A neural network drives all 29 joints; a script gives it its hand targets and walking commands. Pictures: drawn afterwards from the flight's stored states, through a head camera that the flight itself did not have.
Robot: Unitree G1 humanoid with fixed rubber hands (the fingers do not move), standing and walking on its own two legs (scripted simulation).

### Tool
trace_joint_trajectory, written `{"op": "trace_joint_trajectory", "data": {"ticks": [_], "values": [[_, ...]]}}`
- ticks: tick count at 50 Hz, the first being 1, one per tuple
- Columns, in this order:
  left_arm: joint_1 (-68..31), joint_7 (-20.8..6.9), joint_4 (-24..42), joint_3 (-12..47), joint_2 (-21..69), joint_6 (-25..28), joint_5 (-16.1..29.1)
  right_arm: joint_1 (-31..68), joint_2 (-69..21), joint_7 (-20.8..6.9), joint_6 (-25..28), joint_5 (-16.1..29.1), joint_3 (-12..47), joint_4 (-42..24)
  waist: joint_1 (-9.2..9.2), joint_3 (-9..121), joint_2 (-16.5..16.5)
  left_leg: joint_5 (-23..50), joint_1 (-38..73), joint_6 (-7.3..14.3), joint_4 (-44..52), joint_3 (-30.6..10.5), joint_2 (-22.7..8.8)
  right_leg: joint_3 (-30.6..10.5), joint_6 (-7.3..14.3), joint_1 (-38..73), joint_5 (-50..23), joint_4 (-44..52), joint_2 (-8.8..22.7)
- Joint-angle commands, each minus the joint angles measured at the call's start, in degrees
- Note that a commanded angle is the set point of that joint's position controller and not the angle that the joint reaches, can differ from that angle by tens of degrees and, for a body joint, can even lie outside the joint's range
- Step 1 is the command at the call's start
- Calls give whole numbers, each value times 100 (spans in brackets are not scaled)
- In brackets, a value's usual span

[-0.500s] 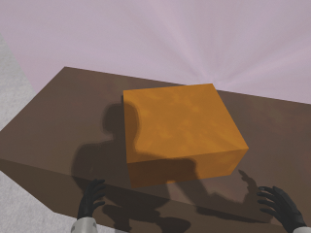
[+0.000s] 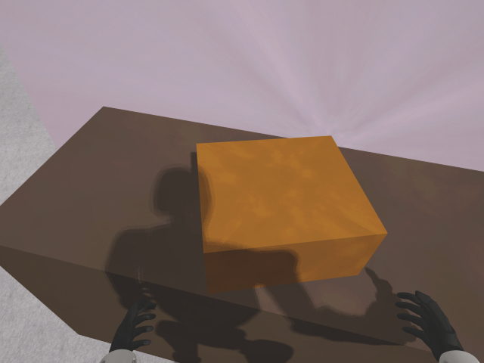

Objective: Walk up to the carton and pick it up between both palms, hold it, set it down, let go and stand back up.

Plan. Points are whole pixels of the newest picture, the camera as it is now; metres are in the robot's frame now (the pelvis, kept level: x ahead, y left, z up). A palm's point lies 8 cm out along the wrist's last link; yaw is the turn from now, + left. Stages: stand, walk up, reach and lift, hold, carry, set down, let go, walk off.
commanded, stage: set down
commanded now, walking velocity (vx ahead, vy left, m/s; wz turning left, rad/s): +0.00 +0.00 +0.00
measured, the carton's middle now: (275, 207) +0.44 -0.03 -0.02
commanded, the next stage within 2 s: let go in 0.04 s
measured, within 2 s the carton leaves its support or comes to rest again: neither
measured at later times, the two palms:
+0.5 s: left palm (128, 342) +0.17 +0.22 -0.08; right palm (437, 344) +0.19 -0.29 -0.03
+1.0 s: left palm out of the picture +0.14 +0.25 -0.13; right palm (434, 359) +0.16 -0.27 -0.03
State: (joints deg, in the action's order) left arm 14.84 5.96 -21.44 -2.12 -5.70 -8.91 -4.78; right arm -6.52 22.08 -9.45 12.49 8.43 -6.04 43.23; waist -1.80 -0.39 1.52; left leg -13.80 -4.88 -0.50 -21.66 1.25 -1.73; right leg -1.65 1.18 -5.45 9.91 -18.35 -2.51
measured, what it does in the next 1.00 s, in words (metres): stands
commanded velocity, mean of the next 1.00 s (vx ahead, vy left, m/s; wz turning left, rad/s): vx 0.00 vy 0.00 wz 0.00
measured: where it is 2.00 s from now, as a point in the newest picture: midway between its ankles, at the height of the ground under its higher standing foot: outside the picture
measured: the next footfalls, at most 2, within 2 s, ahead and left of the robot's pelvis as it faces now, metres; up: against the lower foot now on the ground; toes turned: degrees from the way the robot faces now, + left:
none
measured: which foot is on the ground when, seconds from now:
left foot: down 0.00-1.00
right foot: down 0.00-1.00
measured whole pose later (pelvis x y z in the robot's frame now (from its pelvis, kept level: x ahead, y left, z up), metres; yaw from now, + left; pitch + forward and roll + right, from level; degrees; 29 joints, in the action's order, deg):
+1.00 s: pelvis +0.00 +0.00 -0.02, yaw -4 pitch +2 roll -1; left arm 11.7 -3.5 -43.5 -2.9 -14.9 -0.2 -1.9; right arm -13.6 15.5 1.6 2.5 -2.3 -4.8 22.1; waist 0.1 2.9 1.6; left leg -20.6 -15.0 -0.2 -33.9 5.2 -4.2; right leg -4.3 0.6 -17.3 14.8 -30.5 -4.5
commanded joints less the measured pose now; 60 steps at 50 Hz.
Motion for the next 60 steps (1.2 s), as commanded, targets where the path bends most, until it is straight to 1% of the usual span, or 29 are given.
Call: {"op": "trace_joint_trajectory", "data": {"ticks": [1, 4, 7, 9, 10, 16, 20, 23, 24, 28, 29, 31, 32, 33, 35, 36, 37, 38, 41, 43, 44, 48, 50, 52, 54, 55, 58, 59, 60], "values": [[-458, -29, 622, -40, -200, 148, 13, 37, 408, -69, -174, -209, 141, -384, -82, -97, -268, 742, 161, -237, 290, 194, 157, 161, 311, -487, -283, 463, 43], [-531, -152, 187, -54, -322, 123, -72, -156, 188, 36, -340, -426, 208, -66, 100, -268, -310, 660, 150, -270, 327, 241, 187, 116, 306, -413, -280, 519, 69], [-649, -135, 574, -75, -374, 277, 2, -45, 161, 71, -269, -395, 153, -518, 7, -97, -345, 855, 123, -268, 306, 245, 184, 156, 261, -312, -294, 451, 40], [-602, -160, 313, -65, -406, 259, -56, -145, 79, 86, -306, -477, 207, -358, 78, -103, -455, 868, 108, -269, 295, 242, 179, 145, 283, -246, -326, 461, 51], [-526, -252, -33, -134, -537, 191, -105, -249, -72, 149, -379, -555, 266, -145, 70, -292, -305, 761, 85, -235, 302, 302, 249, 107, 262, -237, -318, 543, 101], [-713, -304, 70, -155, -619, 277, -129, -195, -181, 242, -361, -670, 303, -387, 162, -173, -423, 755, 196, -233, 283, 291, 243, 157, 217, -257, -267, 538, 122], [-612, -319, 20, -156, -643, 333, -134, -235, -249, 290, -307, -652, 408, -367, 57, -118, -394, 1059, 258, -258, 234, 282, 253, 180, 194, -169, -484, 543, 110], [-714, -355, -122, -166, -611, 310, -185, -166, -286, 317, -302, -695, 385, -365, 209, -215, -594, 1143, 276, -269, 181, 273, 250, 164, 207, -241, -491, 539, 87], [-636, -353, -53, -192, -654, 305, -213, -190, -289, 333, -310, -679, 387, -341, 124, -253, -570, 1204, 292, -288, 185, 302, 275, 178, 207, -210, -528, 542, 96], [-679, -389, -155, -167, -656, 309, -214, -190, -319, 368, -283, -702, 417, -243, 200, -80, -597, 1419, 491, -302, 129, 271, 256, 187, 195, -215, -693, 524, 81], [-142, -652, -908, -376, -1393, 862, 179, -596, -8, 811, -910, -1221, 166, -627, 164, 29, -212, 2552, 153, -11, -623, -246, -631, -184, -40, -808, -1491, -312, 543], [-424, -810, -1112, -337, -1230, 1058, 363, -1008, 293, 974, -1239, -1183, 39, -969, 370, 398, -733, 2990, 222, 139, -822, -263, -850, -255, -205, -1029, -849, -715, 405], [-453, -838, -1152, -262, -1101, 1082, 351, -1074, 197, 1009, -1273, -1149, 44, -1103, 378, 489, -1137, 2778, 37, 276, -780, -307, -952, -224, -257, -1078, -422, -890, 336], [-503, -844, -1218, -280, -1207, 1096, 328, -1032, 199, 1039, -1271, -1181, 71, -1253, 310, 402, -1108, 2797, -133, 391, -762, -497, -1043, -245, -258, -1162, -222, -1057, 300], [-717, -879, -1292, -181, -1136, 1037, 301, -994, 186, 1015, -1296, -1119, 95, -1545, 340, 151, -844, 1456, -635, 376, -657, -406, -1062, -437, -258, -1257, -234, -972, 355], [-624, -871, -1445, -213, -1300, 1013, 306, -980, 85, 991, -1276, -1151, 102, -1690, 326, 79, -395, 1029, -674, 268, -764, -298, -844, -602, -184, -1319, -409, -713, 392], [-570, -911, -1531, -206, -1328, 1028, 319, -1076, -8, 1000, -1289, -1120, 108, -1692, 367, 47, -531, 560, -801, 206, -804, -140, -716, -734, -171, -1378, -487, -635, 434], [-714, -919, -1531, -229, -1401, 1040, 296, -1069, -117, 985, -1318, -1083, 147, -1743, 383, 101, -264, 153, -764, 75, -872, -13, -551, -750, -99, -1371, -738, -569, 482], [-692, -887, -1677, -268, -1571, 992, 318, -1165, -233, 979, -1293, -1134, 152, -1915, 381, 189, 30, -80, -684, 66, -1041, 102, -450, -1014, 11, -1474, -659, -446, 625], [-578, -898, -1671, -262, -1548, 973, 308, -1261, -163, 978, -1278, -1152, 118, -1942, 312, 87, -260, -112, -835, 81, -912, 38, -521, -1011, -10, -1546, -414, -442, 572], [-712, -948, -1685, -236, -1494, 979, 305, -1255, -292, 970, -1279, -1116, 168, -1951, 302, 89, -135, -75, -814, 70, -862, 23, -512, -858, -32, -1577, -324, -524, 445], [-777, -941, -1665, -159, -1310, 1005, 287, -1192, -114, 1010, -1226, -1111, 104, -2056, 300, 358, -860, 688, -562, 274, -520, -284, -878, -525, -167, -1575, -294, -941, 190], [-593, -945, -1710, -203, -1429, 975, 277, -1222, -82, 1020, -1232, -1115, 97, -2045, 240, 264, -815, 939, -781, 407, -429, -383, -1048, -482, -202, -1422, 1, -1013, 176], [-725, -955, -1715, -173, -1385, 971, 294, -1218, -82, 1006, -1229, -1132, 90, -2095, 306, 334, -785, 630, -752, 256, -567, -109, -787, -682, -176, -1364, -336, -884, 239], [-815, -955, -1672, -208, -1524, 961, 299, -1415, -191, 983, -1251, -1103, 126, -2033, 387, 187, -433, 438, -650, 141, -741, 40, -633, -728, -115, -1522, -771, -858, 321], [-698, -964, -1721, -223, -1544, 991, 305, -1324, -182, 979, -1246, -1081, 132, -2056, 271, 386, -246, 478, -591, 142, -753, 13, -636, -759, -69, -1399, -707, -868, 337], [-793, -912, -1692, -224, -1572, 956, 319, -1441, -202, 989, -1249, -1095, 134, -2086, 369, 353, -539, 437, -653, 134, -752, 98, -572, -871, -57, -1359, -740, -856, 384], [-900, -905, -1666, -196, -1475, 951, 311, -1310, -239, 1006, -1248, -1099, 158, -2084, 330, 267, -244, 487, -677, 163, -695, 12, -673, -689, -113, -1455, -759, -974, 290], [-928, -916, -1643, -159, -1383, 927, 304, -1348, -204, 1006, -1238, -1075, 148, -2134, 371, 375, -554, 646, -521, 180, -742, 36, -709, -674, -114, -1486, -607, -970, 231]]}}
